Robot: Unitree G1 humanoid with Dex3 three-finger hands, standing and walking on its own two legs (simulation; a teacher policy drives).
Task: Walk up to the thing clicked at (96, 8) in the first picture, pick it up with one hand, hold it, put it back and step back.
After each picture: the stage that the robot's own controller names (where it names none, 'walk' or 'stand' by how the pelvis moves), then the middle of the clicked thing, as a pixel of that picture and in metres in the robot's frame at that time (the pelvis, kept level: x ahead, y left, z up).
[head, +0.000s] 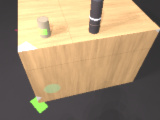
stand; (95, 13) +0.86 -0.08 -0.01
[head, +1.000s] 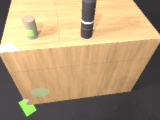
walk; (87, 16) +0.76 -0.01 +0.02
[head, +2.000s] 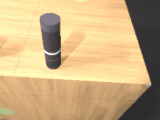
walk; (52, 44) +0.50 +0.16 +0.02
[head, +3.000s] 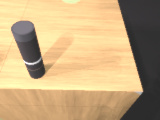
stand; (31, 53) +0.45 +0.20 +0.03
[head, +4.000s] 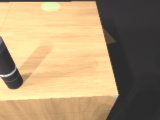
stand; (5, 65) +0.42 +0.30 +0.00
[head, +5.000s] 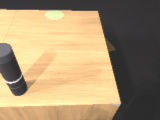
stand; (11, 72) +0.42 +0.28 -0.01
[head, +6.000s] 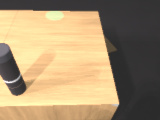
stand; (10, 72) +0.42 +0.29 -0.01
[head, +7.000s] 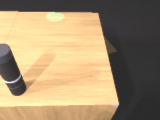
stand; (10, 72) +0.42 +0.29 -0.01
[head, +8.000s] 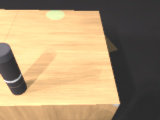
rise first; (10, 72) +0.42 +0.29 -0.01
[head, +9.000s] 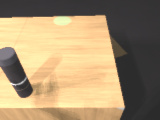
rise first; (16, 75) +0.41 +0.30 -0.01
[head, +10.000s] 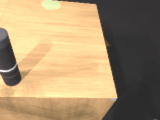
go down; (5, 60) +0.44 +0.27 +0.01
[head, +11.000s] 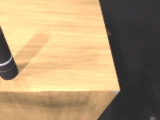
go down; out of the picture +0.44 +0.28 +0.03
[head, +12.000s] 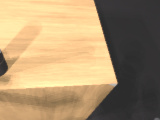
close in; out of the picture +0.43 +0.28 +0.06
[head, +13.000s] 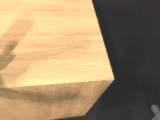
close; out of the picture +0.43 +0.29 +0.08
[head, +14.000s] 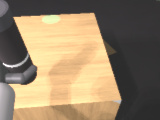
lift; (12, 51) +0.33 +0.18 +0.22
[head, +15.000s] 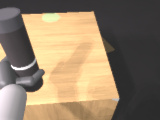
hold; (21, 55) +0.35 +0.18 +0.18
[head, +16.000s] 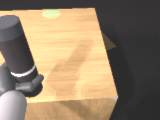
hold; (21, 62) +0.34 +0.18 +0.15
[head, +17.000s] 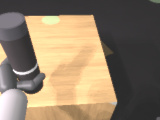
hold; (23, 59) +0.34 +0.17 +0.17
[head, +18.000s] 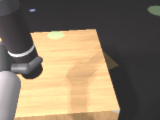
hold; (18, 41) +0.33 +0.17 +0.27
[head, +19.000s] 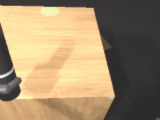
crouch; out of the picture +0.34 +0.24 +0.13
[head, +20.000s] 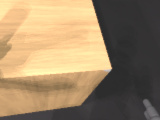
lower; out of the picture +0.46 +0.28 +0.08
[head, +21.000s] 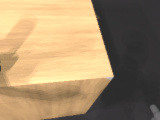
lower; out of the picture +0.43 +0.28 +0.08
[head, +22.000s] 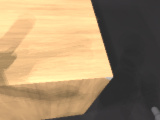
lower; out of the picture +0.43 +0.28 +0.08
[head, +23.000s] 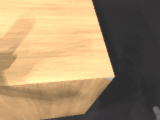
lower; out of the picture +0.43 +0.28 +0.08
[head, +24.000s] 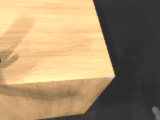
open; out of the picture +0.43 +0.29 +0.08
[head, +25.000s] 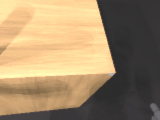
rise; out of the picture +0.43 +0.28 +0.08
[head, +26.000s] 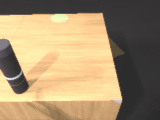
sink last; (11, 69) +0.43 +0.30 +0.04
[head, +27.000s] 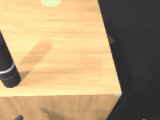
stand; (2, 61) +0.41 +0.29 +0.05
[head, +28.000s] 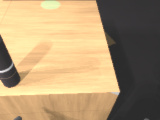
stand; (1, 61) +0.42 +0.30 +0.06
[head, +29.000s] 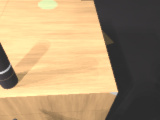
stand; out of the picture +0.42 +0.30 +0.05
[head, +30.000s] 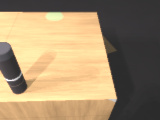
stand; (11, 71) +0.43 +0.29 -0.01
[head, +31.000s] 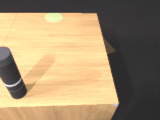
stand; (10, 76) +0.41 +0.28 -0.01
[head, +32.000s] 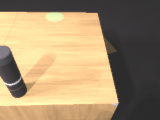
stand; (10, 74) +0.41 +0.28 -0.01
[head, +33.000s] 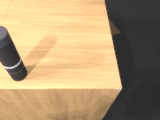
walk; (9, 57) +0.44 +0.28 +0.00
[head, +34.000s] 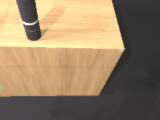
walk; (29, 15) +0.62 +0.24 +0.02
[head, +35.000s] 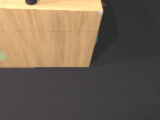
walk; out of the picture +0.93 +0.33 +0.01
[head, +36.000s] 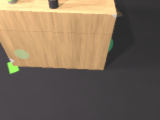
stand; out of the picture +1.06 +0.23 +0.01
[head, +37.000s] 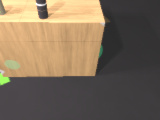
stand; (40, 0) +1.04 +0.26 -0.01
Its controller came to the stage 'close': yes
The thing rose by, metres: 0.29
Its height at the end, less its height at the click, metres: +0.00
